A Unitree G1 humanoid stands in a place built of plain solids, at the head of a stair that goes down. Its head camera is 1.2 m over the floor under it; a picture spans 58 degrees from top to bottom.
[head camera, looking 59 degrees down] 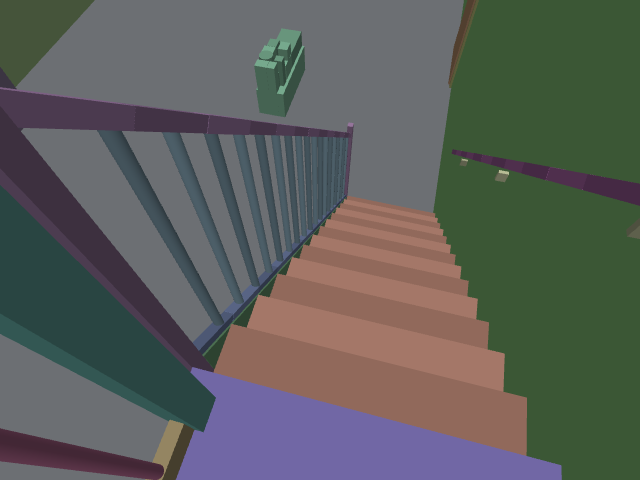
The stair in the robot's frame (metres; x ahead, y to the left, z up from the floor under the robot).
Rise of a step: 0.21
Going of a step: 0.20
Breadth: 0.97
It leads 14 degrees to the right of straight ahead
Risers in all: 14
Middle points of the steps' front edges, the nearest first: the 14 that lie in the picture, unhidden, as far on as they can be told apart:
0.19 -0.12 0.00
0.39 -0.17 -0.20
0.59 -0.22 -0.41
0.79 -0.27 -0.61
0.99 -0.32 -0.82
1.19 -0.37 -1.02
1.39 -0.42 -1.23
1.58 -0.47 -1.43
1.78 -0.52 -1.64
1.98 -0.57 -1.84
2.18 -0.63 -2.05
2.38 -0.68 -2.25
2.58 -0.73 -2.46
2.78 -0.78 -2.66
